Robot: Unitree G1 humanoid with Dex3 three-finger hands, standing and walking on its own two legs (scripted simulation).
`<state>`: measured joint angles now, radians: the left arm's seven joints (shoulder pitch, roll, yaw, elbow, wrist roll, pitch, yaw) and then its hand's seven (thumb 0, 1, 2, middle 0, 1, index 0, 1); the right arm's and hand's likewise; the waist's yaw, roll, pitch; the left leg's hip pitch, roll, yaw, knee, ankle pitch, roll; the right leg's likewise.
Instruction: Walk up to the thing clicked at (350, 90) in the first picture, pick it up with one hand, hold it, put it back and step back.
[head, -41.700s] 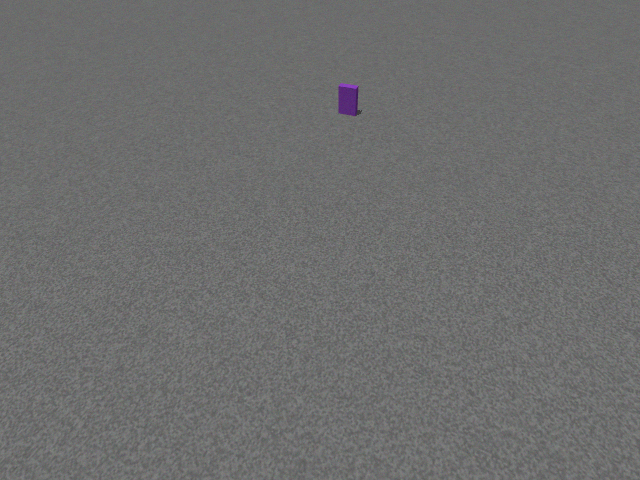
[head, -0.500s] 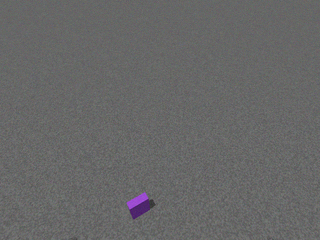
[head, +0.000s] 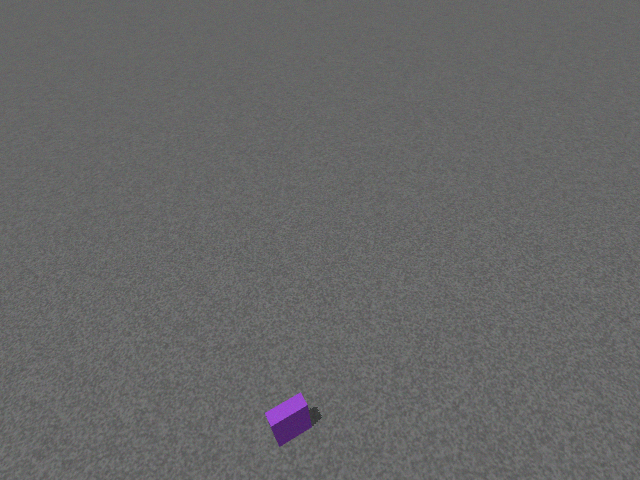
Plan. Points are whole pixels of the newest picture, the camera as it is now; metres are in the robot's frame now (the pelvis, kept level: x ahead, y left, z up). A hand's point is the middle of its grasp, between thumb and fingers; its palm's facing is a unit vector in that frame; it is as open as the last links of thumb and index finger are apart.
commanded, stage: stand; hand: left
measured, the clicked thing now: (289, 420) +0.44 +0.16 -0.69
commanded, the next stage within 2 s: step back in 1.44 s
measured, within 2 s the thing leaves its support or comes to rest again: neither
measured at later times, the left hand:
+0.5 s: hand out of the picture +0.07 +0.24 -0.15, palm faces -0.03 -0.94 -0.34, open 7.4 cm
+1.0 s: hand out of the picture +0.10 +0.24 -0.15, palm faces -0.02 -0.94 -0.34, open 7.4 cm
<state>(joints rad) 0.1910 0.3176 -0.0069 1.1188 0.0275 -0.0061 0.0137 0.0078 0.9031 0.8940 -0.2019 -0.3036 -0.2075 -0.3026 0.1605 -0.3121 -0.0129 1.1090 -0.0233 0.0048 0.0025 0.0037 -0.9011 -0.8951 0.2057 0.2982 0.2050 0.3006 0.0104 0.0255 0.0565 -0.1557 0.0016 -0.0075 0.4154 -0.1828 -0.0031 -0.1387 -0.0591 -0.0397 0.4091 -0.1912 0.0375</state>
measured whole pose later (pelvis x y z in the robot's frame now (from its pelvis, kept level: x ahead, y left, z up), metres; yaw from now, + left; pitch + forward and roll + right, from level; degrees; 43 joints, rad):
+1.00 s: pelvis +0.03 -0.01 +0.01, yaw -1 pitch -3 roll +0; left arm 0.11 0.32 0.00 1.15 0.02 -0.01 0.00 0.01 0.90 0.89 -0.20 -0.30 -0.21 -0.30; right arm 0.10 -0.34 0.00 1.15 -0.02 -0.01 0.00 0.00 -0.90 -0.90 0.21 0.30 0.20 0.30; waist 0.00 0.02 0.05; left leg -0.10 0.02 0.00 0.32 -0.17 -0.02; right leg -0.09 -0.04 -0.04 0.32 -0.18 0.03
